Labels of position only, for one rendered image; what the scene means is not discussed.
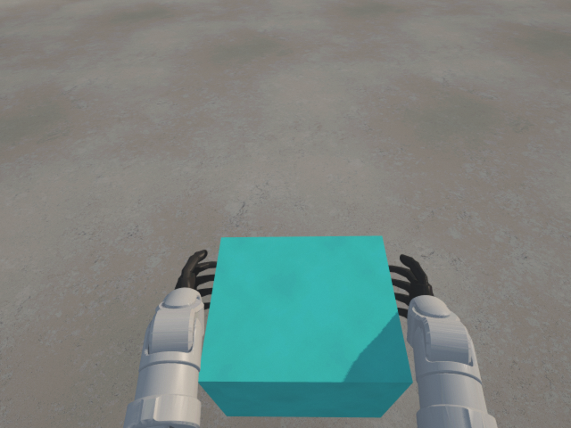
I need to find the left robot hand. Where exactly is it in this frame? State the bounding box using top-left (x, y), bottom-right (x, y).
top-left (175, 250), bottom-right (217, 309)

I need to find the robot left forearm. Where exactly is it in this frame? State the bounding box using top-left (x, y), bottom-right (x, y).
top-left (123, 288), bottom-right (204, 428)

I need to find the carton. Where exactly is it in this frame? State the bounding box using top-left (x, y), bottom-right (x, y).
top-left (198, 235), bottom-right (413, 417)

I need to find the right robot hand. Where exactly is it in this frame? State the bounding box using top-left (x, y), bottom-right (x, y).
top-left (388, 254), bottom-right (434, 318)

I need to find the robot right forearm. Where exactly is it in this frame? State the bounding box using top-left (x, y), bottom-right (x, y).
top-left (407, 295), bottom-right (498, 428)

